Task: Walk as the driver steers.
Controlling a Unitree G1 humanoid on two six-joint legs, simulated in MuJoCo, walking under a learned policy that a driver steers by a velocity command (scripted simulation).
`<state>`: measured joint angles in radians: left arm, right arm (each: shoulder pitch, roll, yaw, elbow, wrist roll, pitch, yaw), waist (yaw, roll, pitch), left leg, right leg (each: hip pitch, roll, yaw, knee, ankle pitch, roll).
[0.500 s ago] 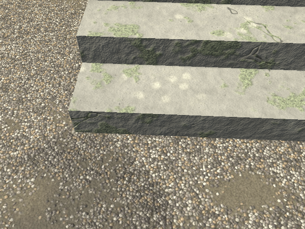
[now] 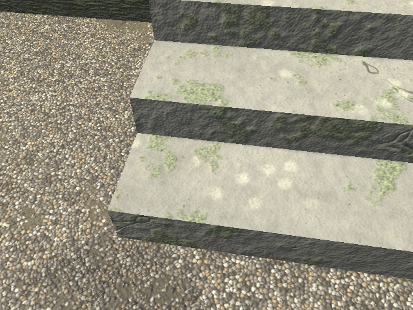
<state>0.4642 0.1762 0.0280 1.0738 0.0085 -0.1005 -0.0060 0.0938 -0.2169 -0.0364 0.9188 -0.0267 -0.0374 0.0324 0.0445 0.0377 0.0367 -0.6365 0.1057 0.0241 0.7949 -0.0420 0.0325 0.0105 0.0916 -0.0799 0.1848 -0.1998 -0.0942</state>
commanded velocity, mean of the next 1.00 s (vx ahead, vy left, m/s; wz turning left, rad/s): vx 0.49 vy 0.00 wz -0.47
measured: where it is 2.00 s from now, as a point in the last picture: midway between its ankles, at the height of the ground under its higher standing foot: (306, 215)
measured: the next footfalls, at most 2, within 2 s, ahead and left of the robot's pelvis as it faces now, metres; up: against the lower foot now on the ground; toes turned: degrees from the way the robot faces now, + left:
left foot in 0.20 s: +0.28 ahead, +0.12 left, +0.00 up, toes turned -1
right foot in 0.72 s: +0.45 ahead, -0.12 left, +0.00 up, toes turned -26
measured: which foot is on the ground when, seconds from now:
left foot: up 0.00-0.18, down 0.20-0.74, up 0.76-1.00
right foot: down 0.00-0.20, up 0.22-0.70, down 0.72-1.00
